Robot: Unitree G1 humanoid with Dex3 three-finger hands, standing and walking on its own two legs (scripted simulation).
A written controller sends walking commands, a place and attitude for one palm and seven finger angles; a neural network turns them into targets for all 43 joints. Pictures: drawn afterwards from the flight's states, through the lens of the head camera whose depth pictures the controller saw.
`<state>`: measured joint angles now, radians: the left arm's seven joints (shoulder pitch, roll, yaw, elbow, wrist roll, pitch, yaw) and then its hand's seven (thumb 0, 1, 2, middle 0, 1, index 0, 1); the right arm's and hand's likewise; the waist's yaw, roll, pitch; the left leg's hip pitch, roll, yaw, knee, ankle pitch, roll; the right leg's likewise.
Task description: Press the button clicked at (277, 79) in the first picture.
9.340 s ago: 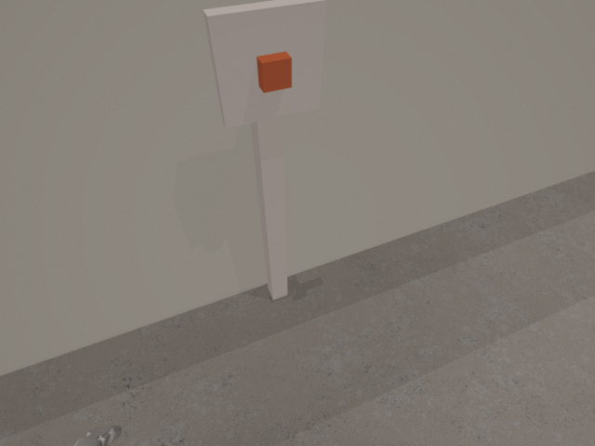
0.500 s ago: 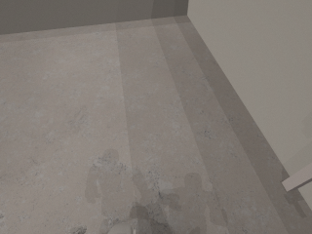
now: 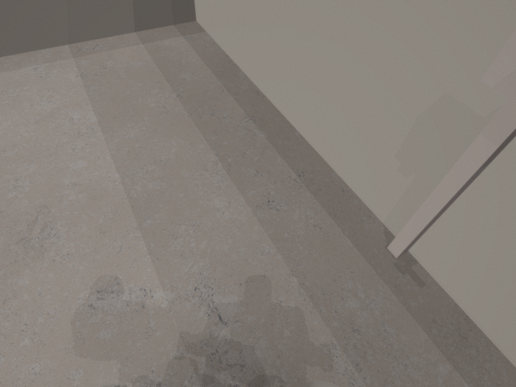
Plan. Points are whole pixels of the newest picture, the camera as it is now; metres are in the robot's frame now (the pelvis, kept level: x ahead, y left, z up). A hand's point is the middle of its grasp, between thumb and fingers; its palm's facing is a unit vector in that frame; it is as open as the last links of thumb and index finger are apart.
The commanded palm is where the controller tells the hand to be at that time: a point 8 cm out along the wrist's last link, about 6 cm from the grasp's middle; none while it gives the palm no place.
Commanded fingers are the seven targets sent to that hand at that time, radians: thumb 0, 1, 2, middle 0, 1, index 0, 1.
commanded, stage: turn to face it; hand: left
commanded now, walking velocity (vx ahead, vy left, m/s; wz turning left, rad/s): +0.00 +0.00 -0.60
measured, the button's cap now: out of the picture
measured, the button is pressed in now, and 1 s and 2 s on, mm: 0 0 0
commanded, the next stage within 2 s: take the last steps up to it in 1.68 s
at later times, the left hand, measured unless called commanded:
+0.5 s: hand out of the picture +0.12 +0.14 -0.16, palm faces -0.25 -0.94 -0.22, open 7.4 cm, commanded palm none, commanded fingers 0.00 0.90 0.90 -0.20 -0.30 -0.20 -0.30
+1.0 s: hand (200, 367) +0.17 +0.11 -0.17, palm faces -0.56 -0.80 -0.21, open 7.4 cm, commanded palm none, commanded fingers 0.00 0.90 0.90 -0.20 -0.30 -0.20 -0.30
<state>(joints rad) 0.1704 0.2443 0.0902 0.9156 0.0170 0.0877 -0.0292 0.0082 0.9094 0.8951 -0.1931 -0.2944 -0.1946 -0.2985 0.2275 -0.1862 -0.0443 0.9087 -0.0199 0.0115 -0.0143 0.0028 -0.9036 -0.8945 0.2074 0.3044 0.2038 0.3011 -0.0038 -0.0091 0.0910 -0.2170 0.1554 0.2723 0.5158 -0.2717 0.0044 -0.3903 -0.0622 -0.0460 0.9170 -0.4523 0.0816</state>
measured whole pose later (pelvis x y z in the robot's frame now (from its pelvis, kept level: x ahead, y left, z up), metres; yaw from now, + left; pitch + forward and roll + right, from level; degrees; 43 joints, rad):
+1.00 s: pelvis -0.03 +0.00 +0.00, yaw -36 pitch +0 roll -2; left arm 0.14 0.24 0.08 0.92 0.02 0.08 -0.03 0.01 0.91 0.90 -0.19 -0.29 -0.19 -0.30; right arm 0.25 -0.19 -0.05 0.94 -0.02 0.01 -0.01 0.00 -0.90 -0.89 0.21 0.30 0.20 0.30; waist -0.02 0.01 0.10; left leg -0.23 0.17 0.30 0.54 -0.29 0.00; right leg -0.35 -0.05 -0.06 0.81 -0.46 0.07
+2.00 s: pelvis -0.02 -0.01 -0.01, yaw -60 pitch -1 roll +0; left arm 0.17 0.16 0.03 1.03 0.02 0.01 0.00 0.01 0.91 0.90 -0.19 -0.29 -0.20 -0.30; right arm 0.38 -0.19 -0.04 1.07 -0.02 0.00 -0.02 0.00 -0.91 -0.89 0.21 0.30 0.20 0.30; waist -0.04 0.03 0.02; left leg -0.23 0.09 0.21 0.58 -0.34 0.01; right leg -0.17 -0.03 -0.08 0.50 -0.33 0.00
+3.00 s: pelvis +0.23 -0.21 +0.00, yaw -61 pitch -1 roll +1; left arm 0.12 0.15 0.05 0.99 0.03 -0.01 0.01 0.00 0.91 0.90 -0.19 -0.29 -0.19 -0.30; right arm 0.41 -0.13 -0.03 1.12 -0.02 -0.05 -0.02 0.00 -0.91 -0.89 0.20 0.30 0.20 0.30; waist -0.05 0.01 0.04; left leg -0.05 -0.01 0.24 0.42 -0.34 0.05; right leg -0.41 -0.08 -0.09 0.66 -0.25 0.01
